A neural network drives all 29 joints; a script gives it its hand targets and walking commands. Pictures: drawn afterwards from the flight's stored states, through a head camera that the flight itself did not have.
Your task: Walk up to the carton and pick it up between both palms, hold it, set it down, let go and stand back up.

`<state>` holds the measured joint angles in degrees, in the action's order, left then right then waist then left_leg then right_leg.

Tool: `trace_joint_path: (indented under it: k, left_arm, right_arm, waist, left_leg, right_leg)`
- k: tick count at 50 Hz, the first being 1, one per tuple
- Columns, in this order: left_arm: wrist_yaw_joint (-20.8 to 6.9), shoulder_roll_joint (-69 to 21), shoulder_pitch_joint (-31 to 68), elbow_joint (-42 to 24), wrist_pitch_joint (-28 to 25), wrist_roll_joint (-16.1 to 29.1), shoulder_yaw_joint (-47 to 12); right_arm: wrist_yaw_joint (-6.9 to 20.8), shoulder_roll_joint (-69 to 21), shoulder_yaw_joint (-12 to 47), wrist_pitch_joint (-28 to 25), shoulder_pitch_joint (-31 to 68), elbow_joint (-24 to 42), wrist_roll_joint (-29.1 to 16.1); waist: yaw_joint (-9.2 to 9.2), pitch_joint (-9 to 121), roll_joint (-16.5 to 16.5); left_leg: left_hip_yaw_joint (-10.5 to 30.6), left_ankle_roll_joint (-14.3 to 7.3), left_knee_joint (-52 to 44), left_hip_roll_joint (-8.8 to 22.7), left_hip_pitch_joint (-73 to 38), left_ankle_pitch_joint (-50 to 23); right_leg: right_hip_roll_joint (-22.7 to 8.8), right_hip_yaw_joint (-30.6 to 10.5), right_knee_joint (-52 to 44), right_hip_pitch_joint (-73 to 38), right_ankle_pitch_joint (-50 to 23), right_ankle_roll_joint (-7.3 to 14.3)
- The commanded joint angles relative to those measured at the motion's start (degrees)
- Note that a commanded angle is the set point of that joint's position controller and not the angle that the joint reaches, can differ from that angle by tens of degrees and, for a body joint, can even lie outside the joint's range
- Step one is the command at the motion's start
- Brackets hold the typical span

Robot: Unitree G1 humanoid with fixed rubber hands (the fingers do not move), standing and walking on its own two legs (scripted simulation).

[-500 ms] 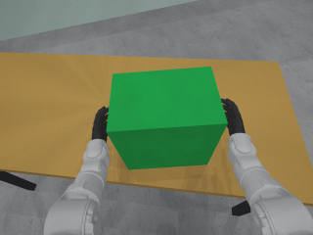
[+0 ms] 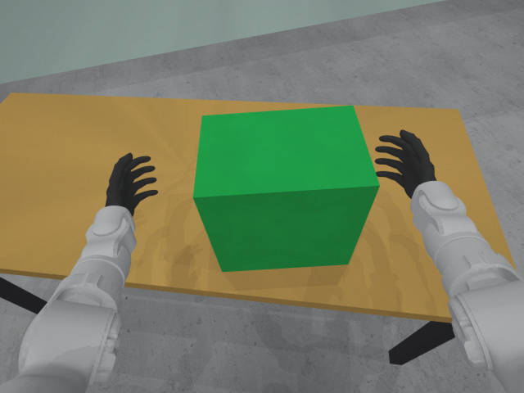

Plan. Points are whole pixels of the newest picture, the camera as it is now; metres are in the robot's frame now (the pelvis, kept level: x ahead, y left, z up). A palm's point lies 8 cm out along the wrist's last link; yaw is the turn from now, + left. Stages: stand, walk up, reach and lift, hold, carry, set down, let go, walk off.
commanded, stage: set down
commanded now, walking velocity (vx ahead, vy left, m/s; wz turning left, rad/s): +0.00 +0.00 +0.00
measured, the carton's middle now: (281, 196) +0.46 +0.01 +0.00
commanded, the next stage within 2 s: none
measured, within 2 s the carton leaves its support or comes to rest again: neither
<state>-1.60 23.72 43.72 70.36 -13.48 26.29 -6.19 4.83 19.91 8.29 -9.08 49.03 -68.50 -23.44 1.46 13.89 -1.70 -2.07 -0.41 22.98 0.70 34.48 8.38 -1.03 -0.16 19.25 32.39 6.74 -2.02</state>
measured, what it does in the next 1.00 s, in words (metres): stands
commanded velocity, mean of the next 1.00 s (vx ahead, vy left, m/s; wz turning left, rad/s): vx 0.00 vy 0.00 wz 0.00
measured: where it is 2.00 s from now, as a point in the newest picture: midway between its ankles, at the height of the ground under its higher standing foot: outside the picture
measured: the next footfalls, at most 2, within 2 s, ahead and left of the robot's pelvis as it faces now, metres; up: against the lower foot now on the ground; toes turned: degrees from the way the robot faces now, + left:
none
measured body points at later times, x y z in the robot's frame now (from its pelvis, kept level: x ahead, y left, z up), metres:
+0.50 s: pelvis +0.01 -0.01 +0.01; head +0.03 -0.02 +0.46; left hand +0.41 +0.26 +0.10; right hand +0.44 -0.23 +0.11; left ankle +0.01 +0.10 -0.74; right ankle +0.00 -0.14 -0.74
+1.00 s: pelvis +0.00 -0.01 +0.01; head +0.00 -0.01 +0.46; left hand +0.38 +0.25 +0.11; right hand +0.41 -0.24 +0.12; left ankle +0.01 +0.10 -0.74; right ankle +0.00 -0.14 -0.74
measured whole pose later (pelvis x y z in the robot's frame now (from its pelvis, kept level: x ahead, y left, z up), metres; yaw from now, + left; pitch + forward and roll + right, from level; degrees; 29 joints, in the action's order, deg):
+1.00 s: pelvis +0.00 -0.01 +0.01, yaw +1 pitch +7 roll -1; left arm -1.0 20.9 32.1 48.0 1.6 20.4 1.5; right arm 2.4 25.8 8.5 -0.6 35.7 -50.4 -26.6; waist 1.7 8.0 -0.8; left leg -1.6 0.2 13.6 0.8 14.5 5.7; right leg -0.6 0.3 9.2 12.0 3.9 -1.2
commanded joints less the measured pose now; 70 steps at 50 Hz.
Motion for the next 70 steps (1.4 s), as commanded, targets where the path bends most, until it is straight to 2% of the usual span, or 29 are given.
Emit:
trace_joint_path:
  k: [1, 4, 5, 6, 7, 8, 10, 14, 16, 18, 20, 23, 26, 28, 31, 37, 39, 43, 45, 48, 51, 54, 56, 58, 60, 62, 64, 66, 70]
  left_arm:
    - [-0.1, 6.3, 19.4, -6.7, -0.2, 0.3, 0.8]
    - [0.2, 6.7, 21.1, -7.5, 1.3, -0.7, 2.4]
    - [0.3, 7.0, 21.2, -7.8, 1.5, -1.0, 3.4]
    - [0.4, 6.8, 20.4, -6.7, 1.7, -1.5, 4.4]
    - [0.1, 5.8, 19.6, -6.3, 1.7, -2.0, 4.3]
    - [-0.2, 5.1, 17.5, -2.2, 2.4, -2.9, 5.0]
    - [-0.3, 5.9, 17.7, -4.6, 2.4, -3.3, 6.0]
    - [0.0, 7.2, 17.7, -11.4, 3.4, -4.9, 7.3]
    - [0.0, 7.6, 15.5, -11.9, 4.3, -5.1, 8.1]
    - [0.0, 7.8, 15.0, -14.9, 4.2, -3.9, 7.5]
    - [-0.1, 7.8, 15.1, -16.7, 4.5, -3.9, 7.8]
    - [-0.4, 7.3, 12.8, -18.3, 4.8, -2.7, 7.4]
    - [-0.7, 6.1, 11.2, -18.1, 6.6, -2.8, 6.9]
    - [-0.7, 7.4, 11.1, -20.1, 8.0, -3.0, 7.5]
    - [-0.8, 7.2, 10.7, -20.5, 9.3, -3.9, 7.4]
    - [1.1, 7.8, 11.5, -27.0, 10.4, -4.0, 8.0]
    - [1.3, 6.6, 10.6, -26.2, 11.7, -4.6, 8.4]
    - [0.1, 6.2, 7.7, -23.3, 14.7, -5.8, 9.3]
    - [0.3, 5.4, 6.9, -25.7, 14.6, -5.7, 9.2]
    - [0.7, 5.1, 6.5, -29.7, 13.2, -6.0, 9.7]
    - [1.1, 5.0, 5.6, -32.5, 13.3, -6.3, 10.1]
    - [1.6, 4.2, 6.8, -32.1, 15.1, -6.3, 9.4]
    - [1.8, 3.9, 3.3, -32.5, 15.5, -6.6, 9.2]
    - [1.2, 3.2, 1.9, -31.4, 15.3, -6.2, 9.2]
    - [1.0, 3.5, 1.4, -32.1, 14.4, -6.5, 9.2]
    - [1.1, 2.3, 0.5, -34.4, 13.2, -6.5, 9.1]
    - [0.9, 1.6, -2.6, -33.4, 12.9, -7.4, 9.7]
    - [0.9, 1.4, -4.1, -34.3, 12.8, -7.7, 11.0]
    - [1.3, 0.2, -8.6, -38.9, 11.3, -8.5, 10.9]
  right_arm:
    - [-0.3, 9.7, -2.9, -0.4, 20.6, 8.9, 1.9]
    - [-0.6, 10.6, -4.0, 0.8, 21.2, 9.6, 2.9]
    - [-0.5, 9.9, -4.0, 0.8, 21.6, 9.8, 2.6]
    - [-0.4, 9.9, -3.1, 0.8, 21.1, 10.2, 2.6]
    - [-0.4, 10.0, -2.9, 1.0, 20.5, 9.7, 2.0]
    - [-0.6, 9.0, -2.2, 1.3, 20.1, 7.6, 2.0]
    - [-1.1, 8.7, -1.2, 1.6, 18.3, 7.5, 0.9]
    - [-1.4, 9.2, -0.5, 1.5, 17.3, 9.7, -2.1]
    - [-1.0, 10.3, 0.3, 1.8, 16.1, 10.9, -2.9]
    - [-1.0, 10.6, 1.0, 1.7, 15.0, 11.6, -3.8]
    - [-1.0, 10.8, 0.8, 1.6, 14.7, 12.1, -4.3]
    - [-1.7, 11.8, 0.6, 1.3, 13.5, 15.0, -3.7]
    - [-2.0, 11.0, 1.0, 2.5, 12.4, 16.2, -4.8]
    - [-2.4, 12.0, 0.2, 3.7, 11.6, 17.6, -3.8]
    - [-2.6, 11.7, -0.6, 5.0, 10.6, 16.9, -3.3]
    - [-1.8, 14.2, -1.4, 5.2, 11.4, 23.3, -4.2]
    - [-2.0, 14.1, -1.4, 6.0, 9.9, 21.8, -4.0]
    - [-2.6, 13.2, -1.0, 8.6, 6.0, 16.4, -3.5]
    - [-2.7, 13.7, -1.7, 8.0, 5.2, 21.2, -3.3]
    - [-2.3, 13.2, -1.9, 6.6, 5.0, 25.8, -3.3]
    - [-2.3, 14.5, -3.6, 6.5, 2.9, 26.6, -2.9]
    - [-2.2, 13.7, -4.0, 7.9, 4.3, 26.7, -1.6]
    - [-2.2, 14.7, -5.1, 7.7, 1.6, 28.2, -1.1]
    - [-2.2, 14.0, -5.2, 7.9, -0.6, 27.1, -0.7]
    - [-2.2, 14.4, -5.7, 7.1, -1.8, 26.4, -0.7]
    - [-2.1, 13.8, -5.6, 5.7, -4.0, 26.2, -0.8]
    - [-1.8, 14.1, -5.5, 5.1, -6.4, 26.1, -0.8]
    - [-1.8, 13.8, -5.0, 4.2, -6.7, 28.9, -0.8]
    - [-1.4, 12.8, -4.1, 2.8, -11.8, 31.1, -2.5]
  waist:
    - [-1.33, 27.6, -0.8]
    - [-1.48, 25.0, -0.2]
    - [-1.28, 24.3, 1.7]
    - [-0.92, 24.7, 2.9]
    - [-0.87, 23.6, 2.0]
    - [-0.68, 20.7, 2.5]
    - [-0.19, 18.9, 3.6]
    - [0.99, 21.6, -0.3]
    - [1.53, 20.1, 0.8]
    - [0.85, 20.5, 1.2]
    - [0.43, 19.0, -0.6]
    - [-0.87, 19.7, 1.8]
    - [-0.13, 16.8, 1.6]
    - [-0.92, 16.2, 2.9]
    - [-0.97, 13.4, 1.2]
    - [0.17, 18.9, 0.5]
    - [0.31, 17.4, 1.2]
    - [-0.03, 6.8, 0.9]
    - [0.31, 8.3, 0.9]
    - [0.74, 13.0, 1.8]
    - [1.09, 12.4, -0.8]
    - [0.81, 9.5, 0.5]
    - [-0.02, 8.9, 2.6]
    - [-0.77, 9.0, 3.1]
    - [-1.21, 8.3, 1.6]
    - [-0.05, 7.8, -0.1]
    - [-0.17, 7.8, -0.1]
    - [0.11, 8.1, 2.0]
    - [1.09, 7.4, 1.2]
  left_leg:
    - [3.8, 5.6, 1.6, -1.0, -23.4, -18.7]
    - [3.8, 5.9, 1.6, -1.5, -23.0, -17.6]
    - [4.0, 5.5, 1.3, -1.6, -22.6, -17.6]
    - [3.7, 5.3, 0.9, -1.8, -22.1, -17.5]
    - [3.7, 5.0, 0.1, -1.7, -21.0, -17.2]
    - [3.8, 5.1, -0.6, -1.8, -20.2, -16.4]
    - [3.3, 4.8, -1.9, -2.3, -19.9, -15.2]
    - [2.6, 5.3, -1.8, -2.6, -23.7, -21.3]
    - [3.0, 5.5, -2.1, -2.5, -25.6, -21.2]
    - [3.1, 5.1, -1.6, -2.6, -25.4, -22.6]
    - [2.6, 5.4, -2.3, -2.9, -25.5, -22.9]
    - [2.9, 4.8, -2.3, -2.9, -25.8, -22.5]
    - [3.5, 4.3, -2.6, -3.0, -25.4, -22.0]
    - [3.7, 4.1, -3.3, -2.9, -26.5, -20.3]
    - [3.6, 4.5, -4.4, -2.6, -27.5, -19.9]
    - [3.7, 4.4, -5.0, -2.3, -31.5, -20.9]
    - [3.7, 4.4, -4.5, -2.7, -31.2, -24.1]
    - [3.6, 4.2, -7.4, -2.7, -28.4, -14.6]
    - [3.7, 4.2, -8.1, -2.1, -30.2, -14.7]
    - [3.7, 3.8, -7.7, -2.3, -30.4, -20.5]
    - [3.5, 4.3, -8.1, -2.1, -30.5, -18.5]
    - [3.0, 3.5, -8.6, -2.1, -28.8, -12.3]
    - [3.5, 3.3, -8.0, -2.0, -29.6, -12.9]
    - [3.4, 3.1, -8.5, -2.1, -29.8, -11.6]
    - [3.6, 3.4, -8.2, -2.0, -29.5, -13.3]
    - [3.5, 4.1, -8.2, -1.8, -29.6, -16.2]
    - [3.6, 4.1, -7.9, -2.0, -30.6, -16.9]
    - [3.7, 3.4, -8.2, -1.8, -30.2, -15.8]
    - [3.4, 3.1, -8.4, -2.5, -29.2, -18.1]
  right_leg:
    - [3.2, -0.8, -1.0, -5.4, -8.1, -1.3]
    - [3.5, -0.8, -1.3, -6.9, -7.6, -1.5]
    - [3.8, -0.3, -1.3, -6.7, -8.0, -1.7]
    - [3.3, -0.7, -1.5, -8.5, -8.8, -1.6]
    - [3.3, -1.0, -1.3, -11.4, -9.6, -1.6]
    - [3.4, -0.7, -1.7, -12.8, -9.0, -1.9]
    - [3.2, -0.7, -2.3, -14.9, -10.6, -1.9]
    - [3.3, -1.7, -2.3, -18.3, -14.2, -1.5]
    - [3.4, -2.0, -3.4, -17.4, -13.3, -1.6]
    - [3.4, -2.4, -3.4, -19.1, -14.0, -1.7]
    - [2.9, -2.7, -3.9, -20.1, -15.3, -1.9]
    - [2.8, -2.8, -3.7, -21.1, -17.6, -2.5]
    - [2.8, -2.5, -3.9, -22.3, -17.4, -2.1]
    - [2.9, -2.4, -4.2, -22.5, -16.8, -2.4]
    - [2.8, -2.1, -6.2, -22.0, -14.6, -2.0]
    - [3.1, -1.8, -6.1, -21.9, -14.4, -1.6]
    - [3.3, -1.8, -6.4, -23.8, -17.2, -1.4]
    - [3.1, -2.3, -8.7, -23.9, -10.2, -1.4]
    - [2.8, -1.7, -9.3, -23.1, -9.5, -1.1]
    - [2.7, -1.8, -9.0, -26.1, -14.5, -0.8]
    - [3.0, -1.9, -9.5, -27.2, -10.9, 0.0]
    - [2.7, -1.4, -10.0, -23.9, -5.8, 0.0]
    - [3.1, -1.3, -9.7, -24.2, -6.2, 0.1]
    - [2.9, -1.3, -9.8, -24.2, -6.0, -0.3]
    - [3.1, -1.1, -9.7, -24.1, -8.0, 0.1]
    - [3.3, -1.1, -9.8, -24.7, -9.0, 0.7]
    - [3.2, -1.4, -10.1, -25.0, -9.3, 0.9]
    - [3.0, -1.0, -9.6, -25.8, -9.6, 0.6]
    - [3.4, -1.3, -8.7, -29.9, -11.7, 0.7]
